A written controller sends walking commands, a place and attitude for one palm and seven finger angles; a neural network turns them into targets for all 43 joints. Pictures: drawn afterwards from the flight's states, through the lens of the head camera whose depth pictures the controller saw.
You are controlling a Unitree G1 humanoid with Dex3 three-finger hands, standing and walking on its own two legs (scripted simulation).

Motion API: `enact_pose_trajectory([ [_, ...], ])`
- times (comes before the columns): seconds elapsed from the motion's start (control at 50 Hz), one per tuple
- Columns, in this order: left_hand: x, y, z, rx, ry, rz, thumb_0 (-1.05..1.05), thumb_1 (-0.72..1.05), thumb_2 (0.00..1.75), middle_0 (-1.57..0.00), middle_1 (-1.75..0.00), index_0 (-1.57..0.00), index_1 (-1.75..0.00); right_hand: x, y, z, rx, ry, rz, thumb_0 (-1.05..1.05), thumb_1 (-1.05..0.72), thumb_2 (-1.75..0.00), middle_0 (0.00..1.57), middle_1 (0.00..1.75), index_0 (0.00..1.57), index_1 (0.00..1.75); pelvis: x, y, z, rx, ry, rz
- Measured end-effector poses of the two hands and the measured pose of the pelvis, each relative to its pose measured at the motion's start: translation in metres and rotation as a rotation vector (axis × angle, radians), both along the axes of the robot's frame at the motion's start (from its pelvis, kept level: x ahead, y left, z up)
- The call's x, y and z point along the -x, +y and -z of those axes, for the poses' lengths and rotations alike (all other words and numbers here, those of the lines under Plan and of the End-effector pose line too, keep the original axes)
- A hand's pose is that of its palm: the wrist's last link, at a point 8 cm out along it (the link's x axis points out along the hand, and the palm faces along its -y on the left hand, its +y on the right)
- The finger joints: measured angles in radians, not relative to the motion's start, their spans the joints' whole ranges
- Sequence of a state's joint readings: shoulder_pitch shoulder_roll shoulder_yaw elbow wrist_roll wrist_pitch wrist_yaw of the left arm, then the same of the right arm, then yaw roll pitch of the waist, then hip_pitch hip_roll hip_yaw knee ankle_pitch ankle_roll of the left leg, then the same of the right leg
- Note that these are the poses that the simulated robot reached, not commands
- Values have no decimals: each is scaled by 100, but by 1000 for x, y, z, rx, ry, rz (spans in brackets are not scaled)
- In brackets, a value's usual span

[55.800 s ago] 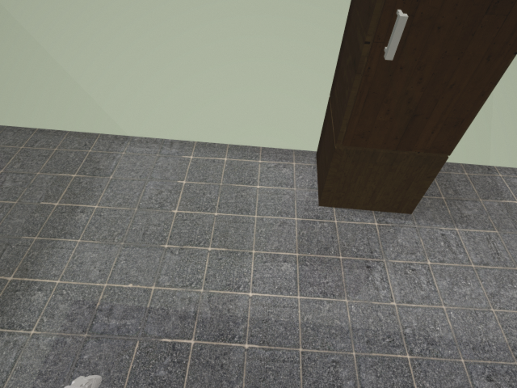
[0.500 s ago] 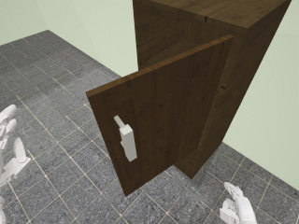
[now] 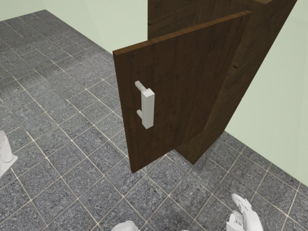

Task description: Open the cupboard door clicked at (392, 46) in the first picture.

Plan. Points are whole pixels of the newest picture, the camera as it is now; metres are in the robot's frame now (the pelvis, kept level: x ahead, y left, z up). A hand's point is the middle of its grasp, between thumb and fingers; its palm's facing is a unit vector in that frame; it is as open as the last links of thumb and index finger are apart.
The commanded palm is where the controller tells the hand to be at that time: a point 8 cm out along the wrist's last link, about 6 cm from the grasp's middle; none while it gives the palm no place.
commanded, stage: step back with the hand held close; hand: left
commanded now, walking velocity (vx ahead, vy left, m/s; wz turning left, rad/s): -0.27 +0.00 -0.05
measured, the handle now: (143, 105) +0.39 +0.06 +0.12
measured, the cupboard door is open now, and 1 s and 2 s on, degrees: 78 78 78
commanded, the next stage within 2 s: stop stepping back and stand still in 0.32 s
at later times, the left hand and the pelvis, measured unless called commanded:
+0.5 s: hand out of the picture +0.12 +0.26 +0.19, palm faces +0.37 -0.85 -0.39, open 7.4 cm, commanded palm +0.05 +0.31 +0.19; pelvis -0.11 +0.02 +0.02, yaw -4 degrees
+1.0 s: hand out of the picture +0.03 +0.23 +0.18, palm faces +0.31 -0.83 -0.46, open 7.4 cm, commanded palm -0.01 +0.29 +0.19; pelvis -0.18 +0.00 +0.01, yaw -6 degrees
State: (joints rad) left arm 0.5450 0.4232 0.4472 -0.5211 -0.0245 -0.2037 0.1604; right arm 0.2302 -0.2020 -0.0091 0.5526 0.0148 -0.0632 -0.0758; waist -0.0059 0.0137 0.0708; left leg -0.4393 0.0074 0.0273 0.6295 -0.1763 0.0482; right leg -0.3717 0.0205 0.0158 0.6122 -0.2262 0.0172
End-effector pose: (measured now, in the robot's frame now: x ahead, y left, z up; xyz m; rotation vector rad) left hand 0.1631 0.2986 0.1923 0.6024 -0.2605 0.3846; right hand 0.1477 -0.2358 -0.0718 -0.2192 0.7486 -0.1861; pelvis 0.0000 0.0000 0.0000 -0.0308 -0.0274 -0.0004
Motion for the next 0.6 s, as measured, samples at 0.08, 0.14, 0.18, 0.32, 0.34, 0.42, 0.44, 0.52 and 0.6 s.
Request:
enact_pose_trajectory([
  [0.08,25,1,0,19,-29,-32,2,89,90,-21,-30,-22,-30,11,5,7,-9,18,-34,1,-90,-89,20,30,20,30,13,1,2,-6,1,-10],
  [0.14,37,5,4,61,-48,-35,2,89,90,-21,-30,-22,-30,20,8,7,6,41,-45,1,-90,-89,20,30,20,30,21,7,1,-16,1,-5],
  [0.18,41,11,8,80,-63,-28,2,89,90,-21,-30,-22,-30,25,11,4,27,39,-44,1,-90,-89,20,30,20,30,28,13,3,-13,6,-8],
  [0.32,58,33,-4,57,-95,-19,2,89,90,-21,-30,-22,-30,47,30,-14,25,-21,-38,1,-90,-89,20,30,20,30,61,22,-6,28,14,0],
  [0.34,62,32,-7,62,-100,-12,2,89,90,-21,-30,-22,-30,51,32,-17,17,-26,-39,1,-90,-89,20,30,20,30,65,23,-8,32,22,10],
  [0.42,74,20,-13,103,-102,43,2,89,90,-21,-30,-21,-30,69,38,-25,-8,-40,-46,1,-90,-89,20,30,20,30,84,22,-16,43,50,49],
  [0.44,77,15,-13,110,-96,59,2,89,90,-20,-30,-21,-30,75,38,-25,-12,-43,-47,1,-90,-89,20,30,20,30,90,21,-17,43,56,55],
  [0.52,91,-1,-12,87,-44,116,2,89,90,-21,-30,-21,-30,98,33,-23,-38,-61,-42,1,-90,-89,20,30,20,30,115,13,-15,24,76,63],
  [0.6,115,-14,-9,31,27,154,2,89,90,-21,-30,-21,-30,130,18,-10,-47,-34,-16,1,-90,-89,20,30,20,30,140,8,-9,2,61,89],
])
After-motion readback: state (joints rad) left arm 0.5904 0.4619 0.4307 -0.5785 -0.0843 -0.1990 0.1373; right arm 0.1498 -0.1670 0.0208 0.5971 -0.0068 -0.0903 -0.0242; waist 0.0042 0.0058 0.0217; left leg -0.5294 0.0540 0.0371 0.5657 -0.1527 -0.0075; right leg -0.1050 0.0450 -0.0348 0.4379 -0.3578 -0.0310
